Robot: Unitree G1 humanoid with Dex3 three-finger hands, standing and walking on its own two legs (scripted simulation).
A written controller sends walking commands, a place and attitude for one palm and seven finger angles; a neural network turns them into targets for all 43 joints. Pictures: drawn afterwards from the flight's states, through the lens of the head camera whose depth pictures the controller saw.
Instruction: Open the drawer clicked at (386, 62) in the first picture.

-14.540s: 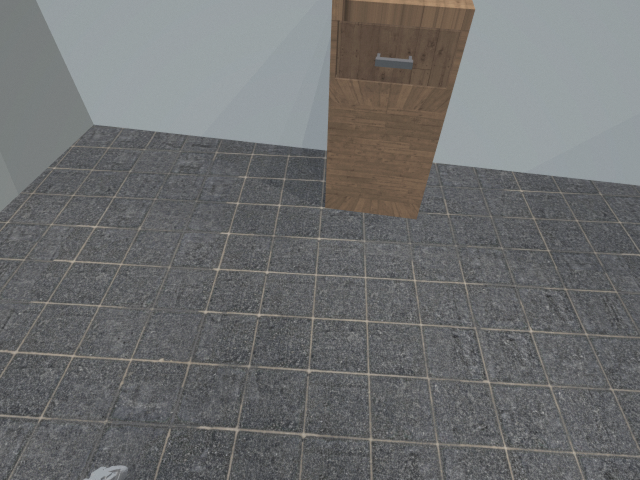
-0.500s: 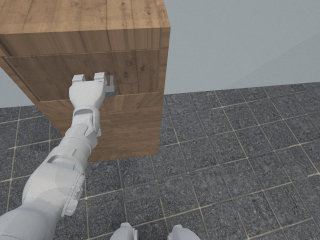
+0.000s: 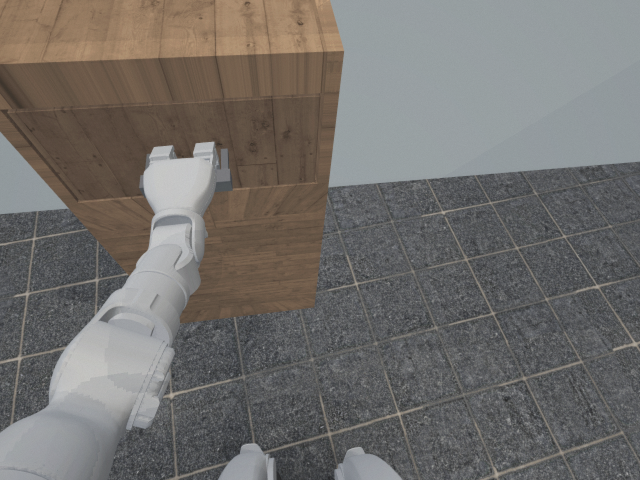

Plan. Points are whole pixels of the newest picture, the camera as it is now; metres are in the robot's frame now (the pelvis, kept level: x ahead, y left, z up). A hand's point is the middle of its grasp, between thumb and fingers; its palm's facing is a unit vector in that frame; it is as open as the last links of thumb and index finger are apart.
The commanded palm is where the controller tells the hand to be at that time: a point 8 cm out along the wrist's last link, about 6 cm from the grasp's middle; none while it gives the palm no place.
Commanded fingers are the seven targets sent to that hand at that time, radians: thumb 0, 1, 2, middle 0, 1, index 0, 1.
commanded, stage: close the thumb around the handle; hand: left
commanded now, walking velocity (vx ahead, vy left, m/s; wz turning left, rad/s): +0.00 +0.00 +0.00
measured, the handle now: (187, 170) +0.54 +0.14 +0.02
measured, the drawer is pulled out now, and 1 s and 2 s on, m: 0.00 0.03 0.09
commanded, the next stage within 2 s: pull the drawer open in 0.36 s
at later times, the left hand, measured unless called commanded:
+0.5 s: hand (195, 206) +0.49 +0.14 -0.01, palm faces -0.04 -0.03 -1.00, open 5.3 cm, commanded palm +0.47 +0.13 +0.05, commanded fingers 0.00 0.90 0.90 -0.40 -1.35 -0.40 -1.35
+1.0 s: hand (195, 223) +0.46 +0.14 -0.01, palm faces -0.02 -0.05 -1.00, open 5.4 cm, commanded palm +0.44 +0.14 +0.05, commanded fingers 0.00 0.90 0.90 -0.40 -1.35 -0.40 -1.35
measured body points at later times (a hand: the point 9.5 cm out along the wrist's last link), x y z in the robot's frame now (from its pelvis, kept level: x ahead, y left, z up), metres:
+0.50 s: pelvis +0.00 +0.00 +0.00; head +0.11 +0.00 +0.44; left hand +0.49 +0.14 +0.05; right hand +0.01 -0.26 -0.13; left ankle +0.01 +0.09 -0.67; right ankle -0.03 -0.11 -0.67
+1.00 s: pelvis +0.03 -0.01 +0.02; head +0.12 -0.01 +0.46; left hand +0.46 +0.14 +0.05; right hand +0.08 -0.27 -0.12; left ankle +0.01 +0.09 -0.67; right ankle -0.03 -0.11 -0.67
